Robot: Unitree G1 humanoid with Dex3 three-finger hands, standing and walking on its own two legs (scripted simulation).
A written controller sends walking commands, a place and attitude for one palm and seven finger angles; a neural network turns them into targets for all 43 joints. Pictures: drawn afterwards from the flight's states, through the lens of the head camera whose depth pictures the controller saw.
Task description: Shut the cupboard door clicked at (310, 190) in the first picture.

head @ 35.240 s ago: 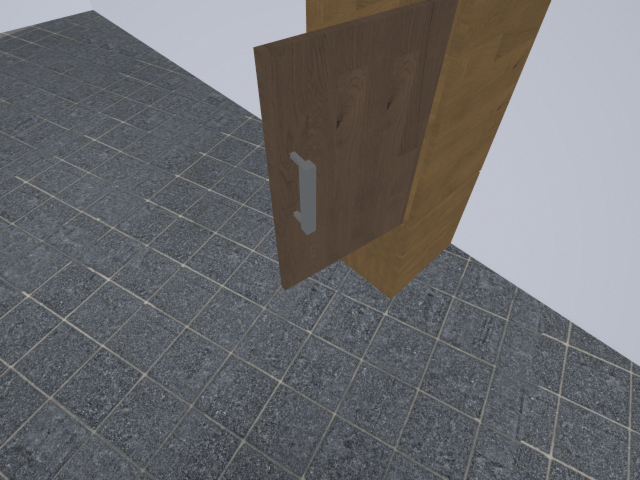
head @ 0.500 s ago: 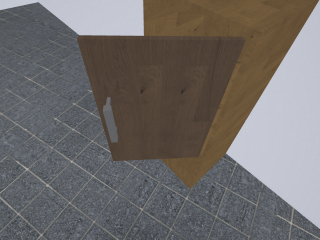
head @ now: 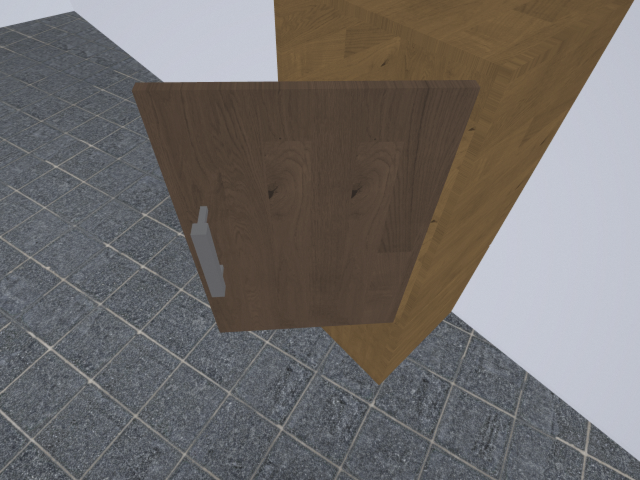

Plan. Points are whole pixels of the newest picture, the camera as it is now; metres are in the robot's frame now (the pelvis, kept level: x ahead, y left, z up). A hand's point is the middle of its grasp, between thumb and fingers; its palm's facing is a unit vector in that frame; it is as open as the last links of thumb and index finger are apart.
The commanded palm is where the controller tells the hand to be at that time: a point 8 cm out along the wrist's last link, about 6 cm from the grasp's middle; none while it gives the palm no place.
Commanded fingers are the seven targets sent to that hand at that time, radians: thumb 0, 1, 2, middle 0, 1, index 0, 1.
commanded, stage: come to a stop and stand still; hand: left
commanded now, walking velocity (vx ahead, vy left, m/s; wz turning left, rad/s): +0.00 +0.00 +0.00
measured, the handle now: (211, 253) +0.44 +0.20 -0.02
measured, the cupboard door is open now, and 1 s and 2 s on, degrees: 52 52 52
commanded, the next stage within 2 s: look again from close up in 0.08 s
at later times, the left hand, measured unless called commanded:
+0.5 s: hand out of the picture +0.01 +0.20 -0.18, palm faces -0.02 -0.98 -0.21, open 7.3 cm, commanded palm none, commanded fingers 0.00 0.90 0.90 -0.20 -0.30 -0.20 -0.30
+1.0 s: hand (139, 443) +0.17 +0.22 -0.03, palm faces +0.24 -0.96 -0.11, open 7.1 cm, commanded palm +0.09 +0.27 -0.07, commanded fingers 0.00 0.90 0.90 -0.38 -0.50 -0.38 -0.50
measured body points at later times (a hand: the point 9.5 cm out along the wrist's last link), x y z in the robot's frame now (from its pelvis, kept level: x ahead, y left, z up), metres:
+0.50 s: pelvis -0.01 +0.03 -0.01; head -0.01 +0.03 +0.44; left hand +0.01 +0.25 -0.17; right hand +0.01 -0.21 -0.16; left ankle +0.01 +0.13 -0.74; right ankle -0.09 -0.09 -0.74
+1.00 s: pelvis -0.04 +0.03 -0.04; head -0.03 +0.03 +0.41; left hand +0.15 +0.27 -0.02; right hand +0.08 -0.22 -0.14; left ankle +0.01 +0.13 -0.74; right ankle -0.03 -0.06 -0.74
